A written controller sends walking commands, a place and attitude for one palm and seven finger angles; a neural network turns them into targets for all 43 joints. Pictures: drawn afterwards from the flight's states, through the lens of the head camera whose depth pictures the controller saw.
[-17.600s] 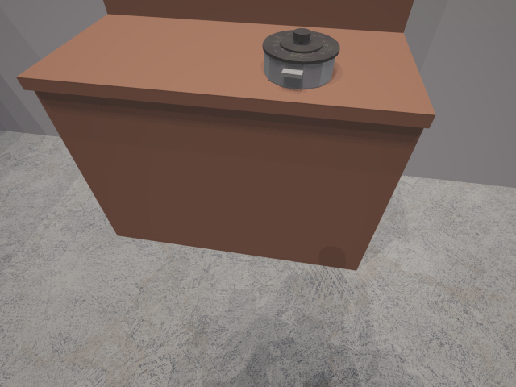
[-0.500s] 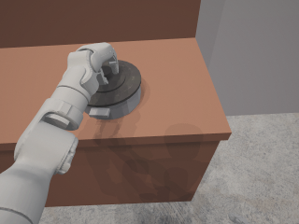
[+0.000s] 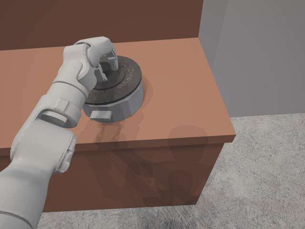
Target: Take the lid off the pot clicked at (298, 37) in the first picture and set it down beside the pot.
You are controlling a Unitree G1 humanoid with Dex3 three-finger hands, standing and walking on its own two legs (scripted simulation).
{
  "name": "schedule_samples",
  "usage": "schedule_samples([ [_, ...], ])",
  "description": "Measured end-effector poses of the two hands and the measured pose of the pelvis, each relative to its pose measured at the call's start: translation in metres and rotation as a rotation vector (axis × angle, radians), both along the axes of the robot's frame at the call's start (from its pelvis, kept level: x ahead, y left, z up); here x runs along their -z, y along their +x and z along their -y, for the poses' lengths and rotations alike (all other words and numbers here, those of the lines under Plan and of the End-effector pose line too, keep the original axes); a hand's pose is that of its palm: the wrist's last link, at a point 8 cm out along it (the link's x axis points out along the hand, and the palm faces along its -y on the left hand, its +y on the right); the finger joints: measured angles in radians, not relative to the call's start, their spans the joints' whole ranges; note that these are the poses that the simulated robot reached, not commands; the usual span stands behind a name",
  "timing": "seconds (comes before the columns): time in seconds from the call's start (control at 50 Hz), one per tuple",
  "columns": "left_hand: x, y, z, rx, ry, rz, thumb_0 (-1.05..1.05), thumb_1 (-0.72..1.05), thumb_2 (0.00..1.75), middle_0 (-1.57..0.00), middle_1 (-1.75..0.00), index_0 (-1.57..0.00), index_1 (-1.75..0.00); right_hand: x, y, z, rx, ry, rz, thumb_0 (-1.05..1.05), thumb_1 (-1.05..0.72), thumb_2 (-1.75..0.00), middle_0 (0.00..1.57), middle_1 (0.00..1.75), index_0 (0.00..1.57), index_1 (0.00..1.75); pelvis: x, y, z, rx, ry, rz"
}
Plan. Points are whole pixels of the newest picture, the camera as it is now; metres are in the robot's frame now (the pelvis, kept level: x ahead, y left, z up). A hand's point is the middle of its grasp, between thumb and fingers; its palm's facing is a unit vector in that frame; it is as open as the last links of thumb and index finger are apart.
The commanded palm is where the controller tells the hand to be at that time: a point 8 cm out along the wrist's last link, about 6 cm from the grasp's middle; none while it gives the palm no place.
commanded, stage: lift the lid straight up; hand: left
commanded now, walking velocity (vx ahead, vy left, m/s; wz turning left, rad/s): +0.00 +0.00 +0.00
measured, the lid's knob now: (103, 69) +0.50 +0.12 +0.17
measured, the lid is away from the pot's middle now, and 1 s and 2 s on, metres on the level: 0.00 0.01 0.04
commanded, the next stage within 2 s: move the lid sideways beside the pot in 1.62 s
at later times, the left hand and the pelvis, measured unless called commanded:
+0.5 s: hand (90, 57) +0.47 +0.13 +0.23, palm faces -0.26 -0.05 -0.96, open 7.4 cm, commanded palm +0.46 +0.13 +0.30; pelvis +0.00 +0.00 +0.00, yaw +1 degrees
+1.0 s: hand (91, 36) +0.48 +0.12 +0.28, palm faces -0.19 -0.08 -0.98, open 7.4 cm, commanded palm +0.46 +0.12 +0.34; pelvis +0.00 +0.00 +0.00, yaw +0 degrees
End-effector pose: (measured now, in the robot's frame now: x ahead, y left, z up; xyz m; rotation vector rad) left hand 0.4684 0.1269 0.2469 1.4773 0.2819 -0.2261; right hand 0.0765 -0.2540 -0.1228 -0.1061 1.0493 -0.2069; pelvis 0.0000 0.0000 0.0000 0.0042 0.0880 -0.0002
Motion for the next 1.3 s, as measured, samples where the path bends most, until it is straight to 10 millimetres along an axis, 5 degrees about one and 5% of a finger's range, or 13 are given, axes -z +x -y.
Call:
schedule_samples([
  [0.3, -0.023, -0.003, -0.015, -0.031, 0.019, 0.031, 0.01, 0.25, 0.79, -0.65, -0.91, -0.69, -0.90, -0.009, 0.019, 0.001, -0.023, -0.016, 0.059, 0.01, -0.91, -0.89, 0.20, 0.30, 0.20, 0.30, 0.000, 0.000, -0.001, -0.007, -0.002, 0.005],
  [0.52, -0.044, -0.009, -0.006, -0.011, 0.034, 0.068, 0.01, 0.25, 0.79, -0.66, -0.91, -0.70, -0.90, -0.009, 0.030, -0.008, -0.055, -0.001, 0.084, 0.01, -0.91, -0.89, 0.20, 0.30, 0.20, 0.30, 0.000, -0.005, -0.004, -0.018, -0.001, 0.007],
  [0.96, -0.085, -0.001, 0.007, -0.045, 0.031, 0.128, 0.01, 0.24, 0.79, -0.66, -0.91, -0.70, -0.90, -0.001, -0.004, -0.001, -0.011, -0.003, 0.022, 0.01, -0.91, -0.89, 0.20, 0.30, 0.20, 0.30, -0.001, -0.003, 0.000, 0.002, 0.003, -0.005],
  [1.3, -0.111, -0.010, -0.001, -0.083, 0.034, 0.162, 0.01, 0.24, 0.80, -0.66, -0.91, -0.70, -0.90, -0.010, 0.029, -0.001, -0.048, -0.011, 0.102, 0.01, -0.91, -0.89, 0.20, 0.30, 0.20, 0.30, 0.000, -0.006, 0.002, -0.008, 0.002, 0.000],
])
